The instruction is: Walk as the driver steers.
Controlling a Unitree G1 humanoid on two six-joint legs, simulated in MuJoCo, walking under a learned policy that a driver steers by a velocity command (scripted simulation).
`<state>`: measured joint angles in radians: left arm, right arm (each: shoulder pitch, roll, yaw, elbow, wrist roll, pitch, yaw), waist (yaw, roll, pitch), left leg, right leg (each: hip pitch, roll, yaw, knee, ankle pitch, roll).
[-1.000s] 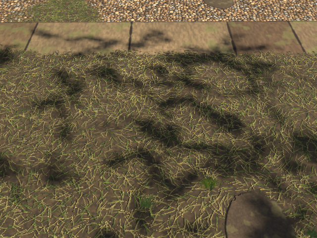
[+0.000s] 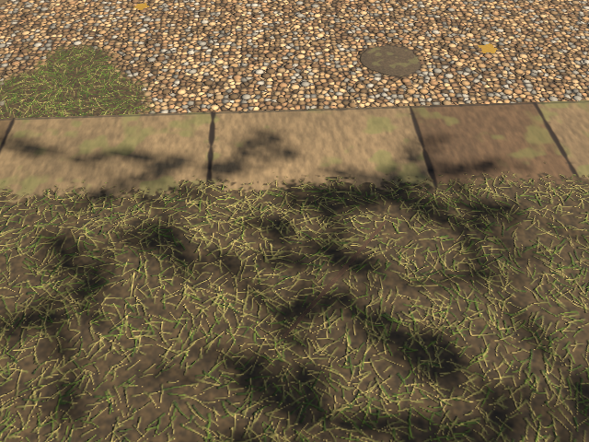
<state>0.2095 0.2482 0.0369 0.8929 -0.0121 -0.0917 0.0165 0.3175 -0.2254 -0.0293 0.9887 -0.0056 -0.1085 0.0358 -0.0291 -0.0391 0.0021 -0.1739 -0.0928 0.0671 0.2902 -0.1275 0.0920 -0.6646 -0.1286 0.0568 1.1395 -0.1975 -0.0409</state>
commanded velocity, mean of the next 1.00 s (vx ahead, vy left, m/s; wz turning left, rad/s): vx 0.28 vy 0.00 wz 0.00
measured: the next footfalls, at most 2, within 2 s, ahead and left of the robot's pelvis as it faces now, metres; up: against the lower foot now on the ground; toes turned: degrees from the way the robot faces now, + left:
right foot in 0.30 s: +0.34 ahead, -0.17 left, +0.00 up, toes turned -2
left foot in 0.74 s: +0.48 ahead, +0.05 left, +0.00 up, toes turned +1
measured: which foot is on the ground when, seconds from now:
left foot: down 0.00-0.32, up 0.34-0.72, down 0.74-1.00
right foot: up 0.00-0.28, down 0.30-1.00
